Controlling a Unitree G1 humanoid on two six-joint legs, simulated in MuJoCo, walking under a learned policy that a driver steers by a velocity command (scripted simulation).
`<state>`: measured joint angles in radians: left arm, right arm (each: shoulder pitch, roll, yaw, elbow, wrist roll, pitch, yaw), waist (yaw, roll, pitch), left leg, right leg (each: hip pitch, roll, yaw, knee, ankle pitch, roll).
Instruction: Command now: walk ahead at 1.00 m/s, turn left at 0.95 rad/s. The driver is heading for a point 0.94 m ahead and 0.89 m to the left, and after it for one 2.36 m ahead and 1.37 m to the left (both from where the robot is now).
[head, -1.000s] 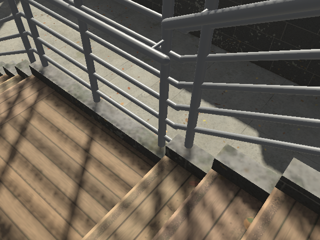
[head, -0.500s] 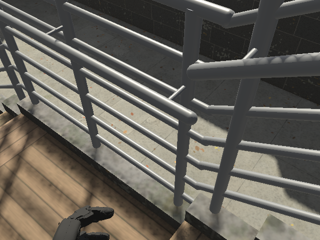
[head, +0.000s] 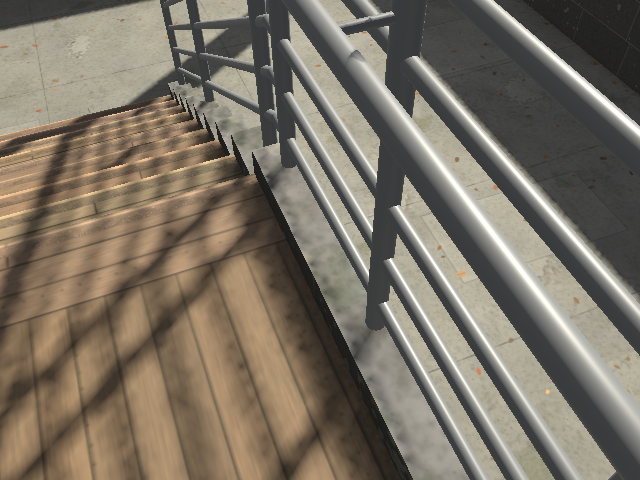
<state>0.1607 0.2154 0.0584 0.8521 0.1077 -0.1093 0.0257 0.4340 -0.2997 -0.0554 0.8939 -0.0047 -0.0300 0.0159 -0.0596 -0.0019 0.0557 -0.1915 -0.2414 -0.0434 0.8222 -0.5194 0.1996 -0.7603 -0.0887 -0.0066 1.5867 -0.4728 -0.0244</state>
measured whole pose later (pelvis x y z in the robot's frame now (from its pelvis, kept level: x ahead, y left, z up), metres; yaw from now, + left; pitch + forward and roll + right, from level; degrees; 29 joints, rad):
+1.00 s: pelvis +0.39 +0.43 -0.14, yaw +56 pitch +5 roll -4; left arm -0.14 0.24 0.00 0.56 0.02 -0.03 0.02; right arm 0.60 -0.29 -0.07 0.90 0.01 -0.03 -0.01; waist -0.10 0.01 0.04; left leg 0.10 -0.31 -0.50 0.50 -0.32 0.19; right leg -0.60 0.12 0.06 0.57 -0.15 -0.03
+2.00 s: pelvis +0.82 +1.27 -0.13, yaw +30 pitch +2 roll +0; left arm 0.45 0.29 0.04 0.79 0.01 -0.06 -0.03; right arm -0.02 -0.22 0.06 0.51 -0.05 -0.05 0.01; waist 0.06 0.00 0.05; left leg -0.73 0.07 -0.14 0.89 -0.17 -0.06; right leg -0.16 0.21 0.12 0.52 -0.32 -0.17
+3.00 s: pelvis +0.98 +1.44 -0.14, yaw -16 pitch +1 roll +0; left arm 0.16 0.27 0.04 0.66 0.00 0.08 0.01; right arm 0.39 -0.25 0.00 0.70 -0.02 0.02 0.00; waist -0.02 -0.04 -0.01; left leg -0.24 -0.05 0.05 0.64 -0.43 0.07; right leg -0.55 0.15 0.17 0.99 -0.31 -0.03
